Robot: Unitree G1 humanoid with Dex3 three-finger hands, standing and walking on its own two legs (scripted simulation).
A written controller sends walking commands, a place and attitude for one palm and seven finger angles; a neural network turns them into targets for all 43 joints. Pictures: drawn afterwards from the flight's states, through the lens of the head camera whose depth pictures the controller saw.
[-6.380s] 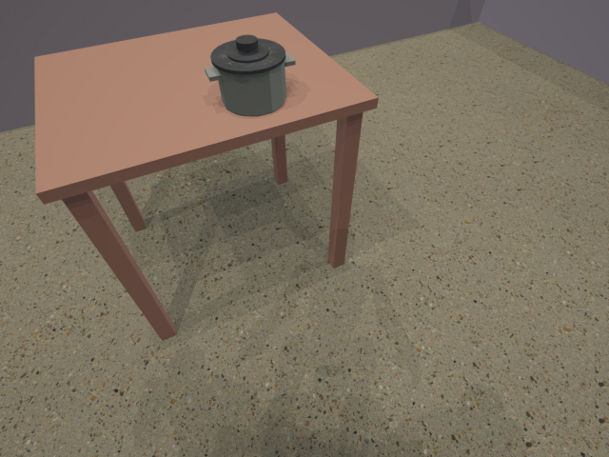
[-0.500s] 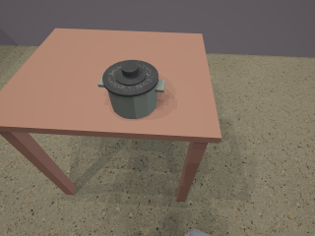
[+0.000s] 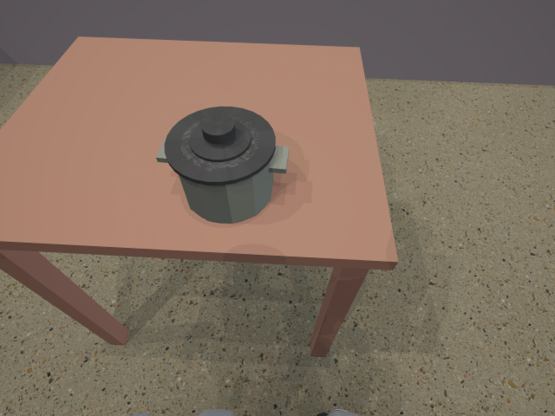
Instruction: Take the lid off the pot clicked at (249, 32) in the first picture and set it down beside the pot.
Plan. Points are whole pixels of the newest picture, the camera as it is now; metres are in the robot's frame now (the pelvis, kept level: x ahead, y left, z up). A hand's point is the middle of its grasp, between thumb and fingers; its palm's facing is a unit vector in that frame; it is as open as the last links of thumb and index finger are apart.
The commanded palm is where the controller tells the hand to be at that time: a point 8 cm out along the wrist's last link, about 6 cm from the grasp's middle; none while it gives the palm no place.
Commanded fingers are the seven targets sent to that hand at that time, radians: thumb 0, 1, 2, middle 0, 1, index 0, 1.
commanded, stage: come to a stop and stand still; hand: left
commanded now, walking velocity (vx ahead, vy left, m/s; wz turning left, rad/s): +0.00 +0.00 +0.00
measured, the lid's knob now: (218, 128) +0.49 +0.12 +0.13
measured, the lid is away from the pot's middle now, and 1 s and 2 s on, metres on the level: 0.00 0.00 0.00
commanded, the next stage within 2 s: look again from close up in 1.16 s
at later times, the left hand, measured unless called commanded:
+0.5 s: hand out of the picture -0.04 +0.18 -0.17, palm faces +0.04 -0.98 -0.22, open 7.4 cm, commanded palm none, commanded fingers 0.00 0.90 0.90 -0.20 -0.30 -0.20 -0.30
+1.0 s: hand out of the picture -0.03 +0.24 -0.18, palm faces +0.02 -0.98 -0.20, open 7.4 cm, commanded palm none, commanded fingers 0.00 0.90 0.90 -0.20 -0.30 -0.20 -0.30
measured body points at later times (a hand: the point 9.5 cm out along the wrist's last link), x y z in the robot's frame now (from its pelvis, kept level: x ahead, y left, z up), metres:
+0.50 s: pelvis -0.03 +0.02 +0.00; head -0.02 +0.00 +0.45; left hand -0.04 +0.23 -0.15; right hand +0.02 -0.22 -0.16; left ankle +0.00 +0.14 -0.73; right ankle -0.04 -0.08 -0.73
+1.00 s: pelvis -0.04 +0.06 +0.00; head -0.04 +0.08 +0.45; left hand -0.03 +0.30 -0.16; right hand -0.02 -0.17 -0.14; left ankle +0.00 +0.14 -0.73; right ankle -0.04 -0.08 -0.73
